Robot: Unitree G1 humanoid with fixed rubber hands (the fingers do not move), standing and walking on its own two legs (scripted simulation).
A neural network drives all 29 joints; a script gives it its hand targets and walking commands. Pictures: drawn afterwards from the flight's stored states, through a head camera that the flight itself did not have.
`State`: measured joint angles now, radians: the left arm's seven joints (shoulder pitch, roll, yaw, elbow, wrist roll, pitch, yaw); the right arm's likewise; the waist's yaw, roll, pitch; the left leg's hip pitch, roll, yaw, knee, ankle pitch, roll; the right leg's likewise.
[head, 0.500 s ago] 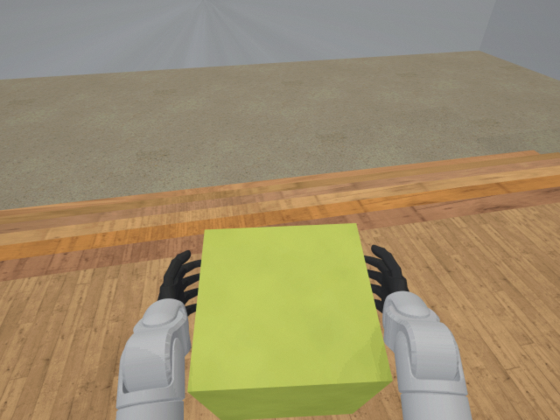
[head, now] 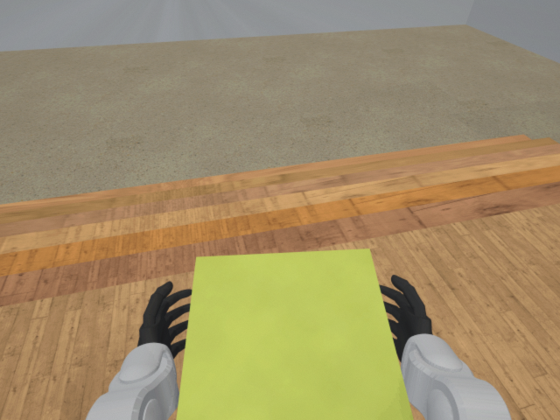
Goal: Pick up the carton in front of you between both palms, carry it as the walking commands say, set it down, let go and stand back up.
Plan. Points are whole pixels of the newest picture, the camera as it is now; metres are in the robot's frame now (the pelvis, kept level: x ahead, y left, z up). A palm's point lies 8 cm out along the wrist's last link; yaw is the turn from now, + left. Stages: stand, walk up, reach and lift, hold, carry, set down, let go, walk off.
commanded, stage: carry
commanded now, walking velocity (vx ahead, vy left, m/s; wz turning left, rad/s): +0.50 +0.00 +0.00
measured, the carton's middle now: (287, 368) +0.22 -0.01 +0.03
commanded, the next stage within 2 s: none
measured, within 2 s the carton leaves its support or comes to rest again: neither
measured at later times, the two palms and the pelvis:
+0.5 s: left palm (185, 188) +0.52 +0.15 +0.10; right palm (349, 176) +0.53 -0.15 +0.10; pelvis +0.31 -0.01 +0.00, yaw +2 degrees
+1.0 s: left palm (196, 116) +0.82 +0.16 +0.08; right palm (319, 113) +0.83 -0.15 +0.08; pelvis +0.52 +0.00 -0.01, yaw +1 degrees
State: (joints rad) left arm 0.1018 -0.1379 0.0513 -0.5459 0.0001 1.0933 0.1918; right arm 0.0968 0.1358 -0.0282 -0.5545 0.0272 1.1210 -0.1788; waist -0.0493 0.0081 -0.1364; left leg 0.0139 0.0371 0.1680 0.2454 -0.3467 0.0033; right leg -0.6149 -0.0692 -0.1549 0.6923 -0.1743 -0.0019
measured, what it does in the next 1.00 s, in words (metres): walks ahead: right foot, then left foot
